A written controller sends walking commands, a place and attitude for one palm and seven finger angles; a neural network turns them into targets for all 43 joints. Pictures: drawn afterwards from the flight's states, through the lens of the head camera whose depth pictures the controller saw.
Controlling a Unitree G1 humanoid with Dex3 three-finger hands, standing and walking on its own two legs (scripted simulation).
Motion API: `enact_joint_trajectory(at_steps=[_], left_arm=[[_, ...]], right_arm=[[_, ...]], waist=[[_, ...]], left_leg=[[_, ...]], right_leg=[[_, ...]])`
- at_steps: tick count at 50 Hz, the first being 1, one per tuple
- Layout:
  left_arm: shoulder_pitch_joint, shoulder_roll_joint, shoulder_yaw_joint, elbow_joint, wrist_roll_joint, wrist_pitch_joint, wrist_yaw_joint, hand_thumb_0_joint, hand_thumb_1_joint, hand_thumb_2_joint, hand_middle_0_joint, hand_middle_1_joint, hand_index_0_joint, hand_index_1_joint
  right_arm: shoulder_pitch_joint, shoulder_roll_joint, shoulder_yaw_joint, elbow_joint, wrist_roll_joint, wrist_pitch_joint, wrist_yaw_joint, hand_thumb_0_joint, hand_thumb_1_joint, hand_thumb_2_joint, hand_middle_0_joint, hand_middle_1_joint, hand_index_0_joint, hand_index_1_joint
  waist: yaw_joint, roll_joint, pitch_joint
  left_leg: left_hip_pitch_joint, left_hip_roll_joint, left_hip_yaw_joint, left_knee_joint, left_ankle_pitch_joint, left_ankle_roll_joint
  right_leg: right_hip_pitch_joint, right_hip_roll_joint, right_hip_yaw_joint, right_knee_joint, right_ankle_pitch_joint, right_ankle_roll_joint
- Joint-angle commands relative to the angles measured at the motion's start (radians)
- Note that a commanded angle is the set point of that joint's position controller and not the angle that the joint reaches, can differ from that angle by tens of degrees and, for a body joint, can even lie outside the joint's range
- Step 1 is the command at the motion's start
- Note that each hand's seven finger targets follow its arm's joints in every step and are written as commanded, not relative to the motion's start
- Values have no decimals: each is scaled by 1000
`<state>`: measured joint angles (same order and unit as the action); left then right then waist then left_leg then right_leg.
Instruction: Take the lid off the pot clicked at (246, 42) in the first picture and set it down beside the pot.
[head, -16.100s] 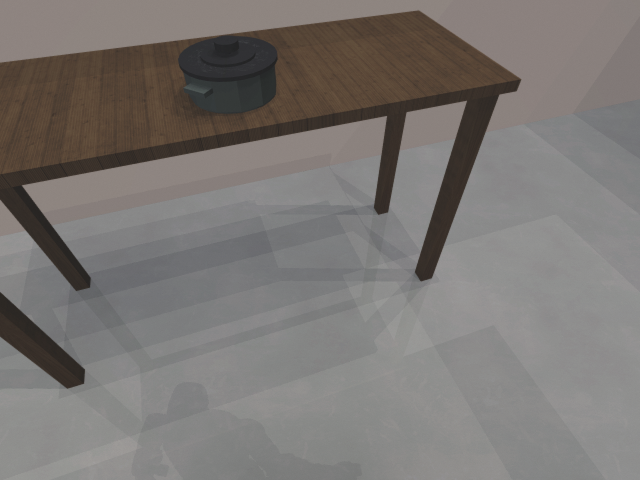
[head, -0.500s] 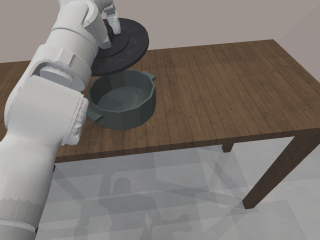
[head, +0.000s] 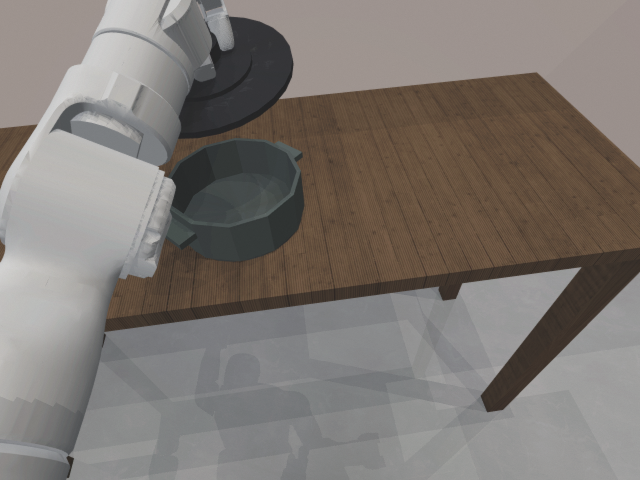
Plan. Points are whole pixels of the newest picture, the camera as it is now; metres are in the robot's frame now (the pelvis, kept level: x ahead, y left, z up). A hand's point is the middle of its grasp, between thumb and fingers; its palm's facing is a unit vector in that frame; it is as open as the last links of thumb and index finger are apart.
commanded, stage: move the lid sideways beside the pot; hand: left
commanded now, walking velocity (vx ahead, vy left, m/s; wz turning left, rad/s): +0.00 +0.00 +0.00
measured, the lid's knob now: (196, 50) +0.51 +0.10 +0.30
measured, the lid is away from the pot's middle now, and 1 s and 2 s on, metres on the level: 0.01 0.13 0.24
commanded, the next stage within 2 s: none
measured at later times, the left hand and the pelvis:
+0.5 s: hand (126, 56) +0.47 +0.16 +0.31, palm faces -0.18 -0.13 -0.97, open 7.5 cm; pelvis +0.00 +0.00 +0.00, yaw +1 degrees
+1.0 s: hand (74, 62) +0.47 +0.21 +0.31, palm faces -0.18 -0.14 -0.97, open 7.5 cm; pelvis -0.01 +0.01 +0.00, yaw +1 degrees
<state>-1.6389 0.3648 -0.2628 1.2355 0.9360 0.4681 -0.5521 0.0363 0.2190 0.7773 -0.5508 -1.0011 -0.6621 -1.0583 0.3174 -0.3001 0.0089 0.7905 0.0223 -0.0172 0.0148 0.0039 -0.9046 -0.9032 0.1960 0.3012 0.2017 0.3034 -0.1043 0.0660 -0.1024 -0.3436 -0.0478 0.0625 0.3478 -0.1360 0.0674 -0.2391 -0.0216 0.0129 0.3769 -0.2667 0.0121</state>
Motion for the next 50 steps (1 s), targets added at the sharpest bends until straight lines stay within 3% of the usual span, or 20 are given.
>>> enact_joint_trajectory(at_steps=[1, 3, 6, 10, 14, 15, 16, 19, 21, 26, 29, 30, 31, 35, 36, 40, 42, 44, 47, 50], left_arm=[[-581, 313, 41, -286, 109, -54, 61, 0, 638, 964, -740, -1115, -827, -1145], [-538, 286, 31, -241, 95, -43, 48, 0, 638, 964, -740, -1115, -827, -1145], [-545, 373, 71, -281, 81, -42, 33, 0, 638, 964, -740, -1115, -827, -1145], [-553, 287, 12, -377, 61, -73, 29, 0, 638, 964, -740, -1115, -827, -1145], [-502, 326, 24, -292, 69, -61, 9, 0, 638, 964, -740, -1115, -827, -1145], [-517, 302, 11, -341, 46, -70, 9, 0, 638, 964, -740, -1115, -827, -1145], [-578, 325, 12, -433, 60, -88, 11, 0, 638, 964, -740, -1115, -827, -1145], [-560, 299, -5, -396, 67, -91, 6, 0, 638, 964, -740, -1115, -827, -1145], [-536, 345, 22, -410, 65, -97, 2, 0, 638, 964, -740, -1115, -827, -1145], [-517, 362, 19, -403, 64, -101, -5, 0, 638, 964, -740, -1115, -827, -1145], [-483, 348, 6, -303, 68, -89, -8, 0, 638, 964, -740, -1115, -827, -1145], [-486, 327, -2, -330, 46, -98, -6, 0, 638, 964, -740, -1115, -827, -1145], [-544, 399, 26, -387, 69, -111, -3, 0, 638, 964, -740, -1115, -827, -1145], [-545, 360, 4, -408, 58, -137, 2, 0, 638, 964, -740, -1115, -827, -1145], [-583, 400, 20, -457, 73, -146, 2, 0, 638, 964, -740, -1115, -827, -1145], [-458, 368, 14, -328, 57, -130, -9, 0, 638, 964, -740, -1115, -827, -1145], [-507, 416, 38, -410, 74, -143, -7, 0, 638, 964, -740, -1115, -827, -1145], [-482, 416, 35, -350, 78, -137, -10, 0, 638, 964, -740, -1115, -827, -1145], [-489, 501, 83, -374, 88, -148, -10, 0, 638, 964, -740, -1115, -827, -1145], [-446, 441, 37, -353, 69, -149, -13, 0, 638, 964, -740, -1115, -827, -1145]], right_arm=[[7, -143, -46, -118, -13, -13, -12, 0, -900, -900, 200, 300, 200, 300], [-5, -140, -45, -123, -4, 1, -12, 0, -900, -900, 200, 300, 200, 300], [-5, -151, -46, -132, -8, 15, -16, 0, -900, -900, 200, 300, 200, 300], [-7, -137, -53, -155, 1, 5, -15, 0, -900, -900, 200, 300, 200, 300], [-26, -145, -49, -141, 7, 25, -17, 0, -900, -900, 200, 300, 200, 300], [-22, -151, -51, -142, 9, 23, -17, 0, -900, -900, 200, 300, 200, 300], [-21, -143, -52, -152, 6, 19, -12, 0, -900, -900, 200, 300, 200, 300], [-31, -139, -53, -148, 12, 20, -12, 0, -900, -900, 200, 300, 200, 300], [-27, -147, -55, -146, 7, 25, -11, 0, -900, -900, 200, 300, 200, 300], [-48, -147, -51, -150, 12, 42, -10, 0, -900, -900, 200, 300, 200, 300], [-56, -152, -46, -136, 21, 60, -13, 0, -900, -900, 200, 300, 200, 300], [-50, -157, -49, -136, 20, 57, -16, 0, -900, -900, 200, 300, 200, 300], [-49, -158, -49, -140, 15, 57, -13, 0, -900, -900, 200, 300, 200, 300], [-42, -152, -53, -145, 19, 43, -18, 0, -900, -900, 200, 300, 200, 300], [-43, -152, -55, -150, 17, 43, -15, 0, -900, -900, 200, 300, 200, 300], [-28, -161, -56, -135, 22, 57, -14, 0, -900, -900, 200, 300, 200, 300], [-47, -157, -55, -154, 17, 56, -11, 0, -900, -900, 200, 300, 200, 300], [-37, -157, -53, -146, 19, 64, -15, 0, -900, -900, 200, 300, 200, 300], [-39, -162, -53, -156, 16, 67, -20, 0, -900, -900, 200, 300, 200, 300], [-24, -164, -56, -155, 23, 69, -21, 0, -900, -900, 200, 300, 200, 300]], waist=[[20, -150, -428], [19, -173, -374], [27, -181, -390], [20, -84, -410], [11, -159, -323], [13, -89, -345], [14, -88, -417], [5, -78, -383], [12, -99, -400], [14, -80, -370], [-2, -115, -282], [-2, -78, -295], [2, -87, -358], [1, -29, -407], [5, -31, -440], [2, -42, -336], [17, -47, -404], [9, -75, -342], [21, -92, -374], [12, -55, -330]], left_leg=[[353, -6, -63, 67, 399, 27], [336, -10, -52, 59, 367, 31], [324, -18, -42, 54, 355, 36], [403, -5, -58, 86, 453, 33], [343, -17, -52, 58, 299, 36], [368, -14, -50, 66, 350, 32], [412, -16, -63, 75, 408, 31], [426, -14, -71, 81, 398, 29], [420, -16, -73, 82, 414, 28], [402, -19, -71, 75, 389, 25], [351, -19, -70, 56, 287, 25], [365, -19, -67, 58, 309, 22], [384, -20, -76, 56, 311, 20], [451, -11, -86, 78, 408, 16], [463, -12, -91, 76, 413, 13], [407, -11, -81, 67, 395, 9], [438, -11, -88, 72, 414, 12], [404, -13, -90, 55, 344, 12], [393, -16, -76, 61, 353, 21], [394, -10, -79, 62, 365, 14]], right_leg=[[-4, 64, 2, -17, 377, -49], [-10, 65, -7, -18, 372, -46], [37, 59, 0, -29, 410, -40], [-18, 64, -8, -22, 400, -45], [-27, 63, -14, -36, 337, -40], [-23, 60, -15, -37, 371, -46], [-10, 62, -10, -26, 387, -41], [-50, 69, -19, -28, 346, -44], [-24, 68, -18, -31, 370, -43], [-26, 65, -21, -35, 357, -46], [-58, 66, -31, -45, 302, -48], [-55, 64, -33, -53, 318, -52], [-32, 66, -26, -46, 313, -48], [-55, 72, -33, -43, 320, -55], [-48, 74, -28, -41, 309, -50], [-64, 73, -41, -55, 306, -55], [-47, 74, -34, -40, 301, -52], [-66, 77, -41, -52, 257, -53], [-22, 70, -31, -49, 300, -52], [-55, 73, -41, -61, 277, -54]])
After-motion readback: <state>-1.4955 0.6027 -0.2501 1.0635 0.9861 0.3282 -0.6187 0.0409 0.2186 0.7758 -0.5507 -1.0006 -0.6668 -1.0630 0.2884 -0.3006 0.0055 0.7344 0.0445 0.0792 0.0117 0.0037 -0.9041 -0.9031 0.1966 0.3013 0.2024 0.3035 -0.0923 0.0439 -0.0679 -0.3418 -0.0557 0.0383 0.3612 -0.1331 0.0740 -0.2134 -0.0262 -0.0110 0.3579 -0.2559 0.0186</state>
